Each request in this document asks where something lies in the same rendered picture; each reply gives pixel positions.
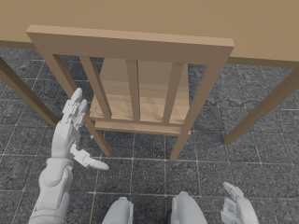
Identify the table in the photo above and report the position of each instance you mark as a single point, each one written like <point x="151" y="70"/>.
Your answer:
<point x="265" y="33"/>

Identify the robot thigh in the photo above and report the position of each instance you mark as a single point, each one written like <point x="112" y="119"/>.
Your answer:
<point x="186" y="210"/>
<point x="120" y="212"/>

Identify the left robot forearm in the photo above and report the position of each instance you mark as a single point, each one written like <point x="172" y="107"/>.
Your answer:
<point x="53" y="200"/>

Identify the robot left thigh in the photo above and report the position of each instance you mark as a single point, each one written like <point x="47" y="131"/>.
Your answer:
<point x="120" y="212"/>

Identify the chair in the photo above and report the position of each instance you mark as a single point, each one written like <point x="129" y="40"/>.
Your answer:
<point x="143" y="86"/>

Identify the robot right hand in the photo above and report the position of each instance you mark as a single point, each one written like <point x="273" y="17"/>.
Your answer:
<point x="242" y="210"/>

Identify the robot left hand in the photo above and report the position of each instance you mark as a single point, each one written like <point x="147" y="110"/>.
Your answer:
<point x="67" y="132"/>

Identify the robot right thigh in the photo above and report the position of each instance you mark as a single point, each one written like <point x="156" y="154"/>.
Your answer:
<point x="186" y="210"/>

